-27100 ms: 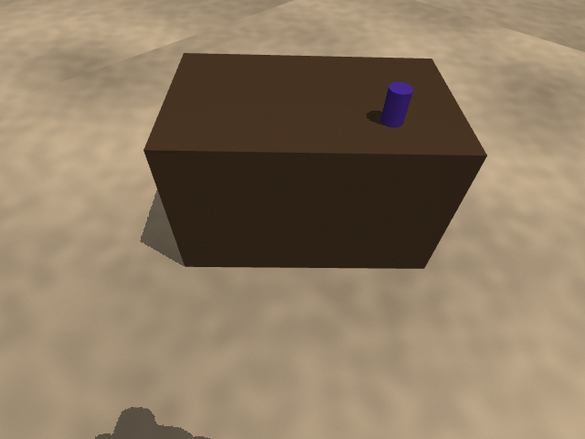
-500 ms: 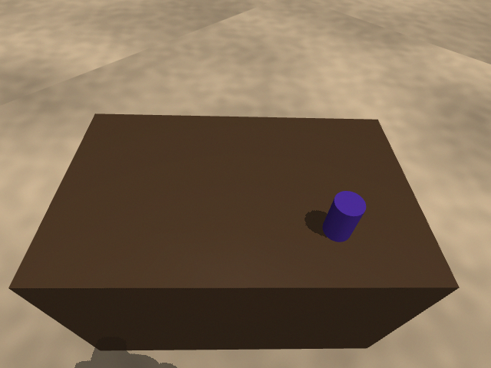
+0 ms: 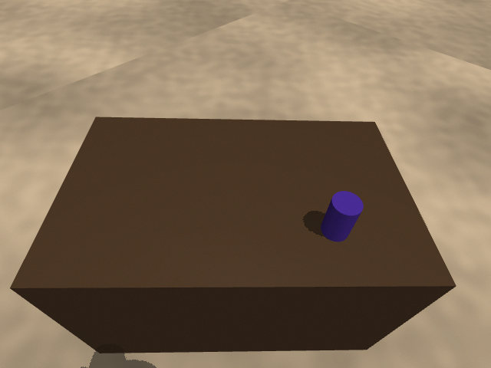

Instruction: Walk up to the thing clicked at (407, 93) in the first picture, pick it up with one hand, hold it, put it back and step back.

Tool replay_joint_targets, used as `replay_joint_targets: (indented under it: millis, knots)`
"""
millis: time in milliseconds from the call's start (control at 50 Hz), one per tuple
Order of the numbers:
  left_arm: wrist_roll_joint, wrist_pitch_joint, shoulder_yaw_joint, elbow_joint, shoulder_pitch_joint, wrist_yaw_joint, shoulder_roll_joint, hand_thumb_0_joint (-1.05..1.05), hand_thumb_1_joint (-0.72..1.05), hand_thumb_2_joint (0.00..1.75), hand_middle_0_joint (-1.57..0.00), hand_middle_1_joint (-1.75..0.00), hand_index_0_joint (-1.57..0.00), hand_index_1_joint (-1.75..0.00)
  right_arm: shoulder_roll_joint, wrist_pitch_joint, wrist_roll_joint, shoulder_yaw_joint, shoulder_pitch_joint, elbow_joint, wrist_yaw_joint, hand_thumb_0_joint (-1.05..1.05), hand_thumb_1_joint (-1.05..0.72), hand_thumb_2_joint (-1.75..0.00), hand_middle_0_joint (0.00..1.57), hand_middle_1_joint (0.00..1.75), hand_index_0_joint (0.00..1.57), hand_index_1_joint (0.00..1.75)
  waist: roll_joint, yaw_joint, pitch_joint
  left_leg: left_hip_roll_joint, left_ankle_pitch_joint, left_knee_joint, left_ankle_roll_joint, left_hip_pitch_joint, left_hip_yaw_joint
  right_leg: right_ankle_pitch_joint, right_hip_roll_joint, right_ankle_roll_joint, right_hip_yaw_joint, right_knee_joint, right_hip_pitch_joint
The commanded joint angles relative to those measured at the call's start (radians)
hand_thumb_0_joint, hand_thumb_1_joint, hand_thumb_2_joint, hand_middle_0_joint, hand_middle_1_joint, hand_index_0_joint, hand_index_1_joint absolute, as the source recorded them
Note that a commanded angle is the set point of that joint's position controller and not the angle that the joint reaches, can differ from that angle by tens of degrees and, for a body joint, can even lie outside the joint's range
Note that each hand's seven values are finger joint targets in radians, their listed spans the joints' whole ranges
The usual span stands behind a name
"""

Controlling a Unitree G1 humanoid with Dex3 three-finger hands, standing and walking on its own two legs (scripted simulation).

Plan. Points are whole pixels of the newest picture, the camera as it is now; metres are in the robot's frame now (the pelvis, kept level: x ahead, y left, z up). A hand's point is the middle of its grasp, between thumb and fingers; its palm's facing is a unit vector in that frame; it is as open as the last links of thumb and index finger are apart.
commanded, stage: step back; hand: right
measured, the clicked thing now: (340, 217) +0.48 -0.23 -0.13
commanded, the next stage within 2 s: none
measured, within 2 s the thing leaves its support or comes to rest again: neither
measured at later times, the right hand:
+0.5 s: hand out of the picture +0.02 -0.31 -0.19, palm faces -0.09 +0.93 -0.35, open 7.4 cm
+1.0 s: hand out of the picture -0.08 -0.27 -0.15, palm faces -0.09 +0.90 -0.42, open 7.4 cm
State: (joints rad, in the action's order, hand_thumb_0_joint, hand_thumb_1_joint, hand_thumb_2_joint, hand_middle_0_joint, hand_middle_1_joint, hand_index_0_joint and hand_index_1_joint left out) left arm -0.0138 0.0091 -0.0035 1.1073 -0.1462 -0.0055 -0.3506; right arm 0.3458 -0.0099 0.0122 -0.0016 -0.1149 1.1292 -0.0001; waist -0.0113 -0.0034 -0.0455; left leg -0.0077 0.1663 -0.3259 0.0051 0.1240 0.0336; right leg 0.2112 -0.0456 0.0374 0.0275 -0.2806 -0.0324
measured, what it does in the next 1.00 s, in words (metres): walks backwards: left foot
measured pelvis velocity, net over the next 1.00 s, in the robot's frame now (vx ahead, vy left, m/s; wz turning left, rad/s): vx -0.21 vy -0.01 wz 0.02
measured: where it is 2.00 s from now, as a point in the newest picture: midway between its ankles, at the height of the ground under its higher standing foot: outside the picture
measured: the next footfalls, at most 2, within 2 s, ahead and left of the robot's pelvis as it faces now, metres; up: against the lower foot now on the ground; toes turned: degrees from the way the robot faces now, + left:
left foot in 0.74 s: -0.13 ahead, +0.10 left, +0.00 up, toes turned +4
right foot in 1.14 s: -0.26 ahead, -0.15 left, +0.00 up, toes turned +0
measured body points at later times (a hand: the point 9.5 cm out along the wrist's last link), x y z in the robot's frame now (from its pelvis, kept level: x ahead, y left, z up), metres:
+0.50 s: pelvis -0.09 -0.05 -0.02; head -0.01 -0.08 +0.42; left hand -0.01 +0.27 -0.12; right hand +0.03 -0.36 -0.16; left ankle -0.13 +0.10 -0.67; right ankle -0.07 -0.14 -0.75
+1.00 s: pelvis -0.21 -0.01 -0.02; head -0.15 +0.01 +0.43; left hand -0.14 +0.32 -0.14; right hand -0.07 -0.32 -0.12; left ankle -0.17 +0.09 -0.75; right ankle -0.26 -0.16 -0.66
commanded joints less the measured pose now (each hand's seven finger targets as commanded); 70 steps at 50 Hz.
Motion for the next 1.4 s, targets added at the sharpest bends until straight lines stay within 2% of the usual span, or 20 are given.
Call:
replay_joint_targets:
  millis: [0, 140, 240, 260, 280, 300, 360, 480, 560, 680, 700, 740, 760, 840, 960, 1060, 1120, 1160, 1220, 1380]
  knots:
    - [0.021, -0.001, -0.076, -0.092, 0.042, 0.026, -0.257, 0.00, 0.90, 0.90, -0.20, -0.30, -0.20, -0.30, 0.263, 0.003, -0.019, -0.069, 0.048, -0.086, -0.005, 0.00, -0.90, -0.90, 0.20, 0.30, 0.20, 0.30, 0.023, -0.001, -0.017, -0.139, -0.387, -0.054, 0.061, 0.027, -0.126, -0.274, -0.062, -0.061, -0.040, -0.112, -0.129]
    - [0.013, -0.050, -0.089, -0.159, -0.046, 0.019, -0.208, 0.00, 0.90, 0.90, -0.20, -0.30, -0.20, -0.30, 0.310, 0.032, 0.000, -0.113, 0.085, -0.209, -0.013, 0.00, -0.90, -0.90, 0.20, 0.30, 0.20, 0.30, 0.219, 0.015, 0.118, -0.328, -0.363, -0.040, 0.275, 0.115, -0.249, 0.335, 0.045, -0.085, -0.043, -0.609, -0.193]
    - [-0.012, -0.031, -0.106, -0.165, -0.109, 0.024, -0.225, 0.00, 0.90, 0.90, -0.20, -0.30, -0.20, -0.30, 0.234, 0.064, -0.015, -0.094, 0.133, -0.264, -0.005, 0.00, -0.90, -0.90, 0.20, 0.30, 0.20, 0.30, 0.027, 0.059, 0.056, -0.109, -0.088, -0.343, 0.101, 0.178, -0.118, -0.090, -0.036, -0.068, -0.115, -0.096, -0.168]
    - [-0.026, -0.017, -0.130, -0.195, -0.081, 0.028, -0.313, 0.00, 0.90, 0.90, -0.20, -0.30, -0.20, -0.30, 0.178, 0.067, -0.025, -0.076, 0.082, -0.279, -0.004, 0.00, -0.90, -0.90, 0.20, 0.30, 0.20, 0.30, -0.177, 0.035, 0.023, 0.043, 0.198, -0.484, 0.035, 0.324, -0.088, -0.255, -0.221, -0.111, -0.376, -0.017, -0.140]
    - [-0.027, -0.014, -0.137, -0.234, -0.016, 0.026, -0.378, 0.00, 0.90, 0.90, -0.20, -0.30, -0.20, -0.30, 0.187, 0.076, -0.016, -0.082, 0.075, -0.271, -0.014, 0.00, -0.90, -0.90, 0.20, 0.30, 0.20, 0.30, -0.181, 0.034, 0.007, 0.119, 0.463, -0.696, 0.015, 0.321, -0.168, -0.356, -0.340, -0.268, -0.451, -0.015, -0.260]
    - [-0.035, -0.007, -0.137, -0.263, 0.029, 0.030, -0.389, 0.00, 0.90, 0.90, -0.20, -0.30, -0.20, -0.30, 0.211, 0.082, -0.010, -0.093, 0.044, -0.260, -0.023, 0.00, -0.90, -0.90, 0.20, 0.30, 0.20, 0.30, -0.180, 0.019, 0.022, 0.098, 0.484, -0.850, 0.026, 0.314, -0.230, -0.426, -0.383, -0.334, -0.508, -0.043, -0.307]
    - [-0.023, -0.005, -0.121, -0.298, 0.124, 0.034, -0.279, 0.00, 0.90, 0.90, -0.20, -0.30, -0.20, -0.30, 0.251, 0.070, -0.030, -0.100, -0.037, -0.236, -0.024, 0.00, -0.90, -0.90, 0.20, 0.30, 0.20, 0.30, -0.097, -0.037, 0.059, 0.112, 0.328, -0.916, 0.002, 0.368, -0.231, -0.511, -0.196, -0.234, -0.225, -0.161, -0.171]
    - [-0.015, -0.016, -0.126, -0.314, -0.063, 0.056, -0.247, 0.00, 0.90, 0.90, -0.20, -0.30, -0.20, -0.30, 0.231, 0.054, -0.004, -0.071, 0.023, -0.291, -0.033, 0.00, -0.90, -0.90, 0.20, 0.30, 0.20, 0.30, -0.128, 0.081, 0.102, 0.068, 0.346, -0.696, -0.023, 0.468, -0.180, -0.663, -0.240, -0.261, -0.238, -0.255, 0.116]
    - [-0.010, -0.021, -0.140, -0.342, -0.086, 0.056, -0.283, 0.00, 0.90, 0.90, -0.20, -0.30, -0.20, -0.30, 0.238, 0.050, 0.003, -0.080, 0.001, -0.304, -0.026, 0.00, -0.90, -0.90, 0.20, 0.30, 0.20, 0.30, -0.170, 0.080, 0.141, 0.040, 0.353, -0.548, -0.014, 0.377, -0.119, -0.674, -0.264, -0.275, -0.255, -0.262, 0.097]
    - [-0.004, -0.027, -0.133, -0.393, 0.057, 0.040, -0.308, 0.00, 0.90, 0.90, -0.20, -0.30, -0.20, -0.30, 0.238, 0.049, 0.013, -0.103, -0.156, -0.252, -0.002, 0.00, -0.90, -0.90, 0.20, 0.30, 0.20, 0.30, -0.135, -0.033, 0.154, 0.021, 0.134, -0.257, 0.039, 0.074, -0.031, -0.273, -0.228, -0.189, -0.194, -0.284, -0.214]
    - [-0.002, -0.032, -0.126, -0.394, 0.047, 0.037, -0.276, 0.00, 0.90, 0.90, -0.20, -0.30, -0.20, -0.30, 0.256, 0.047, 0.022, -0.109, -0.149, -0.259, -0.001, 0.00, -0.90, -0.90, 0.20, 0.30, 0.20, 0.30, -0.048, -0.038, 0.127, -0.057, 0.068, -0.153, 0.074, 0.068, -0.138, -0.143, -0.162, -0.143, -0.156, -0.365, -0.287]
    - [0.002, -0.036, -0.125, -0.395, 0.089, 0.051, -0.239, 0.00, 0.90, 0.90, -0.20, -0.30, -0.20, -0.30, 0.407, 0.044, 0.021, -0.139, -0.074, -0.298, 0.007, 0.00, -0.90, -0.90, 0.20, 0.30, 0.20, 0.30, 0.294, -0.064, 0.086, -0.386, -0.217, 0.005, 0.295, 0.150, -0.537, 0.484, 0.147, -0.054, -0.089, -0.791, -0.436]
    - [-0.009, -0.042, -0.131, -0.371, 0.080, 0.058, -0.244, 0.00, 0.90, 0.90, -0.20, -0.30, -0.20, -0.30, 0.381, 0.040, 0.024, -0.137, -0.037, -0.302, 0.001, 0.00, -0.90, -0.90, 0.20, 0.30, 0.20, 0.30, 0.229, -0.046, 0.046, -0.395, -0.214, 0.015, 0.310, 0.211, -0.533, 0.486, 0.152, -0.058, -0.182, -0.934, -0.426]
    - [0.008, -0.042, -0.133, -0.306, -0.080, 0.047, -0.233, 0.00, 0.90, 0.90, -0.20, -0.30, -0.20, -0.30, 0.275, 0.034, 0.023, -0.104, 0.083, -0.343, -0.020, 0.00, -0.90, -0.90, 0.20, 0.30, 0.20, 0.30, 0.174, 0.056, 0.011, -0.254, -0.288, -0.074, 0.228, 0.110, -0.264, 0.296, 0.147, -0.043, -0.202, -1.048, -0.507]
    - [-0.003, -0.028, -0.120, -0.337, -0.054, 0.034, -0.211, 0.00, 0.90, 0.90, -0.20, -0.30, -0.20, -0.30, 0.261, 0.031, 0.010, -0.109, -0.018, -0.345, -0.022, 0.00, -0.90, -0.90, 0.20, 0.30, 0.20, 0.30, 0.158, -0.021, 0.081, -0.270, -0.365, -0.132, 0.269, -0.105, -0.220, 0.317, 0.104, 0.011, -0.139, -0.775, -0.474]
    - [-0.003, -0.018, -0.118, -0.304, -0.129, 0.027, -0.204, 0.00, 0.90, 0.90, -0.20, -0.30, -0.20, -0.30, 0.292, 0.048, 0.012, -0.117, 0.007, -0.370, -0.014, 0.00, -0.90, -0.90, 0.20, 0.30, 0.20, 0.30, 0.203, -0.010, 0.144, -0.254, -0.236, -0.176, 0.213, -0.037, -0.208, 0.226, 0.072, -0.018, -0.039, -0.390, -0.276]
    - [-0.026, -0.007, -0.135, -0.265, -0.214, 0.028, -0.250, 0.00, 0.90, 0.90, -0.20, -0.30, -0.20, -0.30, 0.257, 0.064, -0.007, -0.106, 0.045, -0.381, -0.006, 0.00, -0.90, -0.90, 0.20, 0.30, 0.20, 0.30, 0.085, 0.047, 0.115, -0.185, 0.006, -0.292, 0.100, 0.225, -0.152, 0.052, -0.001, -0.082, -0.150, -0.125, -0.093]
    - [-0.037, -0.003, -0.175, -0.329, -0.111, 0.026, -0.425, 0.00, 0.90, 0.90, -0.20, -0.30, -0.20, -0.30, 0.213, 0.070, -0.010, -0.101, 0.107, -0.395, -0.020, 0.00, -0.90, -0.90, 0.20, 0.30, 0.20, 0.30, -0.280, 0.094, 0.013, 0.080, 0.463, -0.738, -0.006, 0.383, -0.144, -0.041, -0.379, -0.336, -0.622, 0.005, -0.323]
    - [-0.026, 0.003, -0.143, -0.382, 0.077, 0.040, -0.306, 0.00, 0.90, 0.90, -0.20, -0.30, -0.20, -0.30, 0.246, 0.064, -0.030, -0.112, -0.027, -0.335, -0.026, 0.00, -0.90, -0.90, 0.20, 0.30, 0.20, 0.30, -0.091, -0.034, -0.010, 0.118, 0.322, -0.947, -0.008, 0.358, -0.255, -0.329, -0.217, -0.250, -0.292, -0.138, -0.330]
    - [-0.024, -0.023, -0.141, -0.387, -0.034, 0.056, -0.279, 0.00, 0.90, 0.90, -0.20, -0.30, -0.20, -0.30, 0.221, 0.040, 0.002, -0.094, -0.044, -0.350, -0.028, 0.00, -0.90, -0.90, 0.20, 0.30, 0.20, 0.30, -0.191, 0.058, 0.083, 0.024, 0.358, -0.465, -0.022, 0.333, -0.108, -0.476, -0.225, -0.237, -0.256, -0.276, -0.022]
